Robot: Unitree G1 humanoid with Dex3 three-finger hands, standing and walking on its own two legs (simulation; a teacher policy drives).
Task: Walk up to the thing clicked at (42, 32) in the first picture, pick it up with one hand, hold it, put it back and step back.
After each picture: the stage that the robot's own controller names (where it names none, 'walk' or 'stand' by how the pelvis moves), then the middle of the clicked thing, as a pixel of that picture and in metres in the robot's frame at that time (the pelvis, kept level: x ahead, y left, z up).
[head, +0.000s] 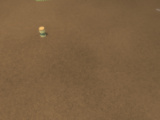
stand; (42, 32) +1.63 +0.49 -0.72
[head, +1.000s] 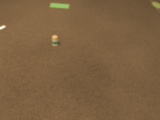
walk; (55, 40) +1.52 +0.23 -0.70
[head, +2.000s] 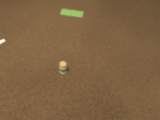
walk; (62, 67) +0.97 +0.14 -0.71
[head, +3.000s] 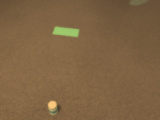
walk; (52, 107) +0.58 +0.20 -0.71
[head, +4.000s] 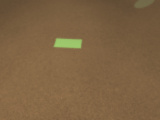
stand; out of the picture +0.39 +0.21 -0.70
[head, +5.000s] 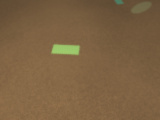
stand; out of the picture +0.33 +0.21 -0.73
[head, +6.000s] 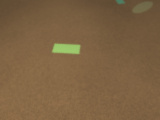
stand; out of the picture +0.34 +0.22 -0.73
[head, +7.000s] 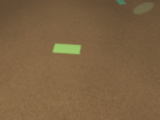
stand; out of the picture +0.34 +0.21 -0.73
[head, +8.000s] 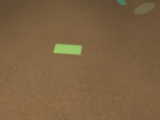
stand; out of the picture +0.34 +0.21 -0.73
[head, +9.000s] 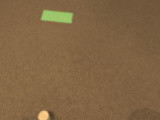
go down; (44, 117) +0.37 +0.22 -0.64
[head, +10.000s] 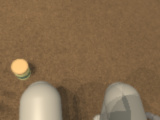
go down; (21, 70) +0.41 +0.27 -0.30
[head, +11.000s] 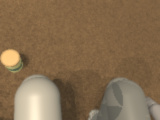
close in; (12, 61) +0.41 +0.28 -0.27
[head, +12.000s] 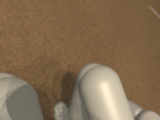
close in; out of the picture +0.39 +0.32 -0.21
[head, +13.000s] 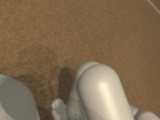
close; out of the picture +0.38 +0.32 -0.22
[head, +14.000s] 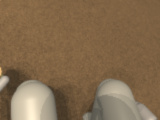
lift; out of the picture +0.33 +0.30 -0.10
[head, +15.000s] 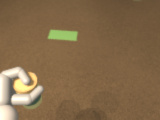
hold; (28, 91) +0.32 +0.19 +0.04
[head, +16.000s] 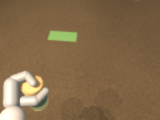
hold; (35, 94) +0.32 +0.17 +0.00
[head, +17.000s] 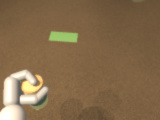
hold; (35, 92) +0.33 +0.18 +0.00
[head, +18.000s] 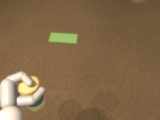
crouch; (32, 93) +0.33 +0.19 +0.00
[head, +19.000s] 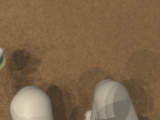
crouch; out of the picture +0.43 +0.28 -0.11
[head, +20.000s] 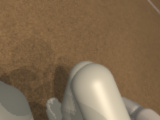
lower; out of the picture +0.40 +0.34 -0.22
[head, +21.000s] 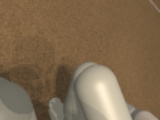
lower; out of the picture +0.39 +0.34 -0.22
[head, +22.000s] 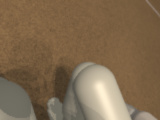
lower; out of the picture +0.39 +0.34 -0.22
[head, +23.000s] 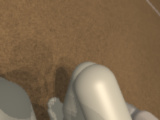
lower; out of the picture +0.38 +0.34 -0.22
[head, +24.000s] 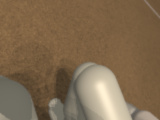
open; out of the picture +0.38 +0.33 -0.22
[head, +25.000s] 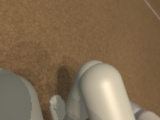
withdraw; out of the picture +0.38 +0.32 -0.22
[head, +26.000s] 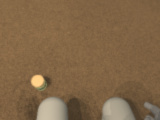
walk; (39, 83) +0.42 +0.24 -0.46
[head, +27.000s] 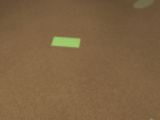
stand; out of the picture +0.37 +0.20 -0.66
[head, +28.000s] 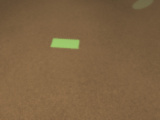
stand; out of the picture +0.37 +0.21 -0.67
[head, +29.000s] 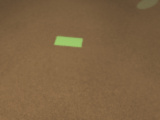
stand; out of the picture +0.37 +0.21 -0.69
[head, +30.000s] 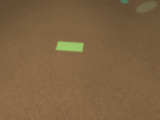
stand; out of the picture +0.38 +0.21 -0.72
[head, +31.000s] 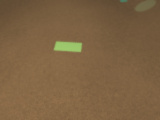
stand; out of the picture +0.35 +0.22 -0.73
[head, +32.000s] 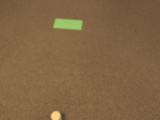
walk; (56, 117) +0.40 +0.20 -0.70
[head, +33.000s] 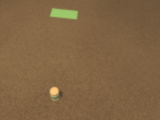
walk; (54, 93) +0.58 +0.18 -0.71
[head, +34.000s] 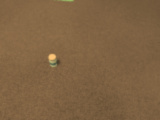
walk; (52, 60) +0.88 +0.27 -0.70
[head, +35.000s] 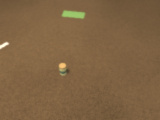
stand; (62, 69) +0.97 +0.19 -0.71
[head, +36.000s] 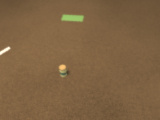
stand; (63, 70) +1.01 +0.21 -0.73
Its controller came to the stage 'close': yes
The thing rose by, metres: 0.71
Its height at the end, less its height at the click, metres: +0.00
